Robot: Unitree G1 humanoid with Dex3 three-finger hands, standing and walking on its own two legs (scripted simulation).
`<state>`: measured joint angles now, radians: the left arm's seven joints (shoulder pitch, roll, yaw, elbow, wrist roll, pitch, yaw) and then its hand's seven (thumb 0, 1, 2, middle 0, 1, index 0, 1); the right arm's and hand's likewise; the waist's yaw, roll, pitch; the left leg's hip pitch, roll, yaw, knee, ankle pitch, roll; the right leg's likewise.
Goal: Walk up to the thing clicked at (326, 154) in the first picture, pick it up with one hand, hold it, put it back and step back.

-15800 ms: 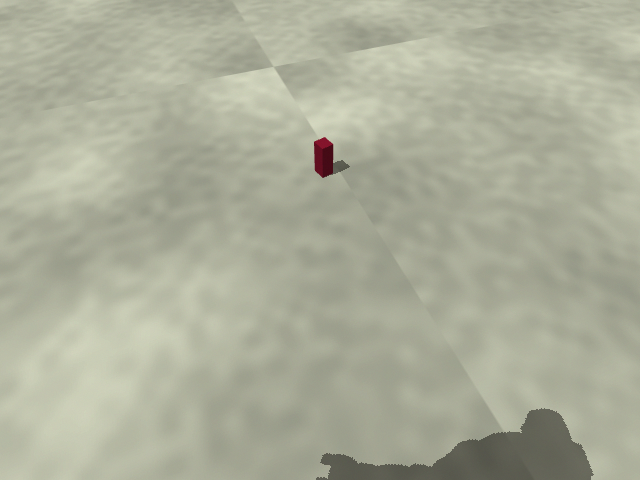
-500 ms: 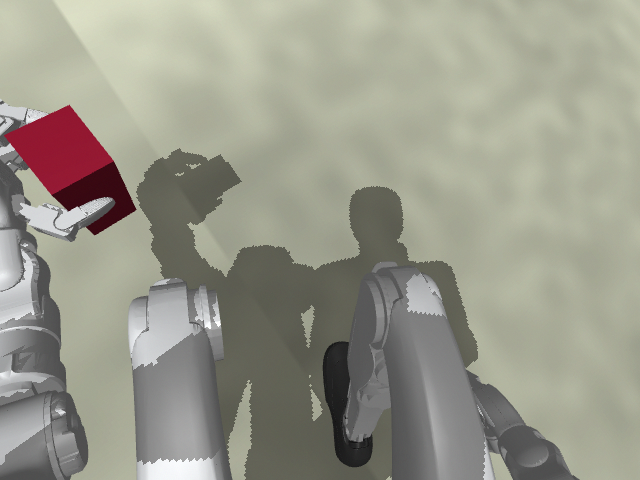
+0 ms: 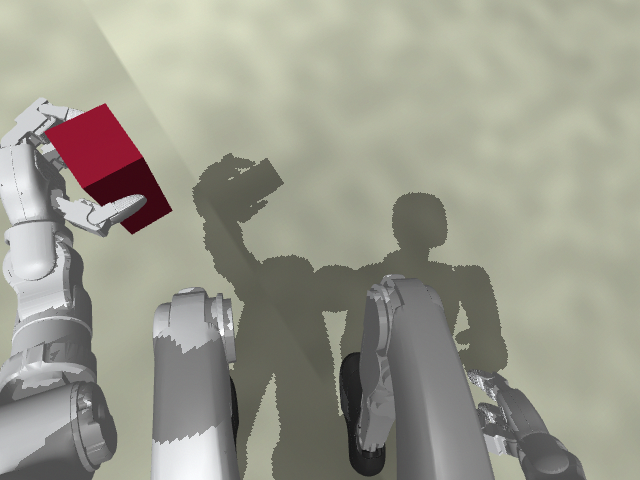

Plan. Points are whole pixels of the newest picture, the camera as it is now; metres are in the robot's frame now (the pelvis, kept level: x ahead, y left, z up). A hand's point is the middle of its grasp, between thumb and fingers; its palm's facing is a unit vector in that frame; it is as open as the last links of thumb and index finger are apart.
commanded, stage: settle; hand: left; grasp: from the side
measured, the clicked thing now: (120, 178) +0.45 +0.24 -0.06
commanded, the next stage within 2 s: lift in 0.36 s
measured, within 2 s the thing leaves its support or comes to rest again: neither
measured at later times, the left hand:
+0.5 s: hand (84, 161) +0.44 +0.26 -0.01, palm faces +0.25 -0.97 -0.06, open 10.7 cm
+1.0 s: hand (46, 137) +0.42 +0.25 +0.08, palm faces +0.22 -0.97 -0.05, open 10.6 cm
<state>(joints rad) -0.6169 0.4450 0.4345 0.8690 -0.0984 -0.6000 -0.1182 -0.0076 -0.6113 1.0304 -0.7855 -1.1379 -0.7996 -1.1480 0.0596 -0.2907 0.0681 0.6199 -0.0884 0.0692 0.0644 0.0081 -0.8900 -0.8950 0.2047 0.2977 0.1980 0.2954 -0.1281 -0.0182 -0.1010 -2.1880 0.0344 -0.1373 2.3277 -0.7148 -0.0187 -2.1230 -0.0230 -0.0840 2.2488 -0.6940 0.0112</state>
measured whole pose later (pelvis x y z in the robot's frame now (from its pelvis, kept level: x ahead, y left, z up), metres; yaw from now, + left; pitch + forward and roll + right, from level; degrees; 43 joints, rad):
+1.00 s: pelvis +0.00 +0.00 +0.08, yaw +3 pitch +33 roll -4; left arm -0.50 0.35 0.37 0.69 -0.14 -0.49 -0.13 -0.01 -0.61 1.02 -0.78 -1.17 -0.80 -1.16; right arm 0.13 -0.27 0.01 0.61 -0.01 0.03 0.03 0.01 -0.92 -0.90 0.20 0.30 0.20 0.29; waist -0.09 0.01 -0.19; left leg -1.97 0.04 -0.08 2.07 -0.69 -0.01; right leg -1.92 -0.03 -0.05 2.02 -0.68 0.01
